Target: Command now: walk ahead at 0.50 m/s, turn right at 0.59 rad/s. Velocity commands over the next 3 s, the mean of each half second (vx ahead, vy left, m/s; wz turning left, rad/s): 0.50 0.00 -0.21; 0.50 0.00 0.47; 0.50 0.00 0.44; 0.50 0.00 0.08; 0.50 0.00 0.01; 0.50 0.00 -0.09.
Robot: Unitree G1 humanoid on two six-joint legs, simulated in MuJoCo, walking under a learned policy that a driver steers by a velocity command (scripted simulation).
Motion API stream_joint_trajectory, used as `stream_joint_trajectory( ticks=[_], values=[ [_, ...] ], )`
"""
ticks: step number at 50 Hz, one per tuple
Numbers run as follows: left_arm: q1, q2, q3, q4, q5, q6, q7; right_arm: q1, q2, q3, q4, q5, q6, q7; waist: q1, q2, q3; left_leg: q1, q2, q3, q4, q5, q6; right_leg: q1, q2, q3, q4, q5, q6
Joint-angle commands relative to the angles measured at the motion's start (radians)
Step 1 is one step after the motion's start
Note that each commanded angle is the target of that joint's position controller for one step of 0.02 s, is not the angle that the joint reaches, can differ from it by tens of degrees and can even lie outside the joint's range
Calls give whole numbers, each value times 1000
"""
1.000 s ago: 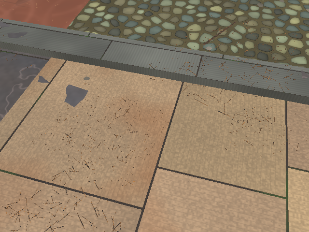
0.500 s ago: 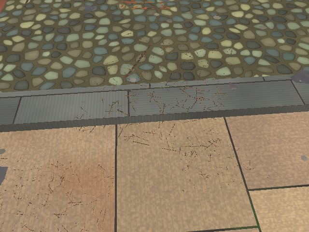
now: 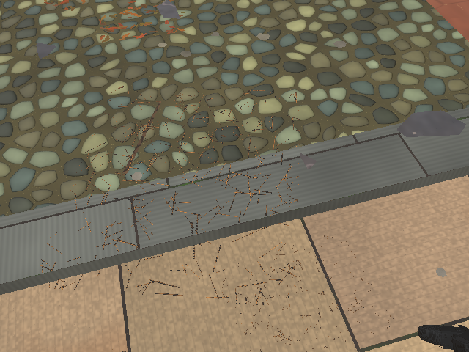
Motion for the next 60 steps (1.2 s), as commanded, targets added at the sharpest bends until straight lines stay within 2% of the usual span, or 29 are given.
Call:
stream_joint_trajectory(
  ticks=[1,4,6,7,8,9,10,11,13,15,19,24,28,29,30,31,32,34,36,43,48,50,52,53,54,55,56,58,60],
  values=[
    [30,164,42,-47,-7,-6,8,-104,-75,-11,-93,12,-20,12,7,-130,-19,136,-65,37,-98,62,8,-74,-219,183,-60,164,-127],
    [30,163,42,-52,-3,4,15,-73,-115,-23,-97,14,-36,22,-20,-160,-31,182,-72,24,-143,-54,38,6,-253,271,35,169,-110],
    [2,133,31,-72,1,7,16,80,-151,-43,-60,5,-48,17,-102,-170,-100,403,-69,41,-188,-75,85,-19,-195,260,176,264,-69],
    [-12,81,10,-95,13,3,11,236,-202,-57,-43,-14,-51,10,-173,-96,-230,659,76,-87,-155,-107,147,-137,-136,187,431,190,-30],
    [119,19,-7,-123,-11,-8,12,355,-283,-78,-13,-30,-37,8,-128,219,-367,1008,311,-537,-234,-295,306,-498,10,51,778,-236,46],
    [160,94,-3,-99,-24,-13,13,367,-215,-63,-1,-1,-33,17,-130,257,-357,1021,347,-737,-302,-509,333,-639,-50,77,937,-345,58],
    [85,149,9,-90,-20,-11,11,328,-136,-42,-8,8,-27,19,-153,144,-220,907,293,-599,-324,-542,296,-677,-85,81,983,-260,63],
    [-1,150,8,-108,-5,-11,10,283,-112,-32,-12,1,-17,20,-148,55,-131,773,241,-458,-330,-453,268,-656,-116,36,970,-194,63],
    [-76,126,9,-140,18,-21,5,222,-88,-16,-10,-13,-9,21,-96,38,-43,573,169,-318,-371,-234,268,-587,-174,1,853,-116,53],
    [-62,89,0,-145,16,-25,0,226,-86,-13,-3,-1,-10,22,-70,67,-52,518,137,-262,-396,-111,285,-527,-187,-29,743,-114,59],
    [-181,40,-27,-185,24,-37,-8,252,-160,-34,6,24,1,6,-88,53,-50,439,104,-158,-428,-32,288,-428,-169,-79,427,24,92],
    [-303,73,-24,-215,3,-49,-22,342,-172,-38,27,37,23,2,-126,67,-36,428,101,-161,-388,-91,249,-297,-113,-82,209,193,109],
    [-179,134,10,-188,6,-61,-13,348,-137,-25,22,30,34,-5,-35,67,-84,369,51,-183,-219,-162,176,-3,-128,-78,87,160,58],
    [-40,190,29,-174,24,-62,-1,319,-79,-5,-1,17,28,-3,37,-4,-174,254,-17,-120,17,-216,132,198,-269,52,86,120,1],
    [58,276,49,-161,41,-45,6,384,-8,17,-37,17,10,-8,32,-260,-281,-28,-118,19,333,-510,75,452,-498,378,28,30,-115],
    [96,246,46,-135,33,-39,-1,398,-80,4,-46,40,4,-9,34,-326,-283,-172,-82,-1,530,-615,67,435,-553,589,-35,-170,-179],
    [57,179,26,-138,21,-42,-4,358,-136,-13,-44,45,9,-9,33,-231,-179,-216,-34,-27,611,-536,68,354,-510,484,-51,-216,-155],
    [-55,109,2,-140,26,-42,-11,299,-124,-18,-47,31,25,-7,-13,-165,-69,-175,12,-5,597,-403,61,170,-418,261,-103,-69,-110],
    [-117,91,-1,-131,30,-49,-13,281,-90,-16,-61,30,47,0,-56,-168,-14,-107,46,-7,548,-335,51,42,-383,122,-161,87,-95],
    [-98,161,28,-82,25,-55,3,136,-36,6,-132,22,61,29,-41,-101,1,-47,40,43,240,-55,30,25,-358,-158,-205,301,-87],
    [-48,208,42,-51,0,-32,4,15,-54,9,-190,20,74,52,-10,-104,36,2,7,116,100,-110,84,120,-401,-231,-160,338,-48],
    [-48,239,49,-48,-9,-17,7,30,-83,-5,-207,14,80,56,-39,-120,6,79,-42,164,64,-215,126,171,-404,-276,-41,633,-23],
    [-53,248,47,-48,-17,-2,12,250,-148,-49,-156,16,84,51,-165,-110,-123,403,-141,227,-34,-184,182,118,-357,-337,287,877,19],
    [-38,211,31,-60,0,-7,14,410,-218,-83,-114,21,92,31,-234,-46,-203,705,-114,125,-54,-120,222,-108,-317,-343,565,670,71],
    [40,47,-20,-115,53,-30,1,399,-357,-97,-117,24,91,16,-111,273,-244,996,167,-413,-110,-65,371,-552,-139,-287,959,-303,142],
    [-15,112,-23,-130,15,-67,-9,444,-312,-81,-155,16,77,25,-188,160,-447,1084,290,-761,-295,-285,484,-680,-92,-38,1118,-361,142],
    [-116,168,-7,-147,-26,-83,-15,425,-252,-68,-134,11,64,30,-204,53,-297,1004,256,-644,-324,-339,434,-782,-138,-27,1120,-258,123],
    [-144,150,-15,-142,10,-89,-1,303,-166,-38,-148,13,59,25,-123,-32,-119,704,171,-430,-322,-255,363,-714,-209,-45,982,-120,108],
    [-109,161,-2,-143,26,-64,-3,223,-138,-25,-180,-8,58,17,-50,15,-69,504,118,-335,-370,-114,353,-584,-228,-44,918,-62,119]
  ],
)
